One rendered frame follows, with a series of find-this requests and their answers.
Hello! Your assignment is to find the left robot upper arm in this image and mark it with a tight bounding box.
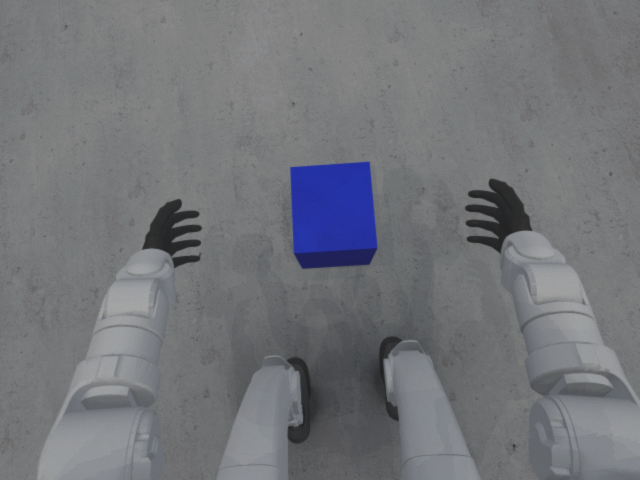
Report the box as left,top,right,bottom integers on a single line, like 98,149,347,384
41,406,163,480

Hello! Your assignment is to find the right robot foot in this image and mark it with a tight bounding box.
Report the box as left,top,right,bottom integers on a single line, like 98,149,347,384
379,336,402,421

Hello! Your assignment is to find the left robot forearm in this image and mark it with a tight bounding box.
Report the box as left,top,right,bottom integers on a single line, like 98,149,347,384
36,249,176,480

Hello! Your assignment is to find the right robot forearm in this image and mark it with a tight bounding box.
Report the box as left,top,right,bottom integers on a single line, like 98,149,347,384
500,231,640,407

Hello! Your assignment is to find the right robot upper arm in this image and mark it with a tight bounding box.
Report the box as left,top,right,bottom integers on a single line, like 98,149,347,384
529,394,640,480

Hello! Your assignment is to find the right robot shin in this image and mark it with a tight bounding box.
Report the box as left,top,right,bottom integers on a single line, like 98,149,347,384
390,340,434,405

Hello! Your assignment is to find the left robot hand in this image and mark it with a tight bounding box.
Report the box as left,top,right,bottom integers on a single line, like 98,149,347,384
142,199,202,269

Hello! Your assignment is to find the right robot hand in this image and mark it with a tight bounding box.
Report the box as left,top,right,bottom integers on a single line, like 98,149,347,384
465,179,532,253

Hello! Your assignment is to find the carton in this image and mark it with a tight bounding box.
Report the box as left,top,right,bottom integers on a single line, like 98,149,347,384
290,162,377,269

